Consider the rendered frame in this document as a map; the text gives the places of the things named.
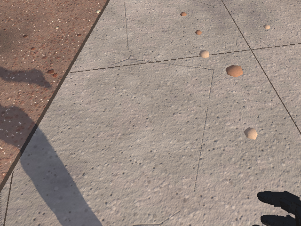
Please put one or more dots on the right robot hand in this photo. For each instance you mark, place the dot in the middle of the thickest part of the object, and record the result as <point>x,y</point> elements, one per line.
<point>286,201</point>

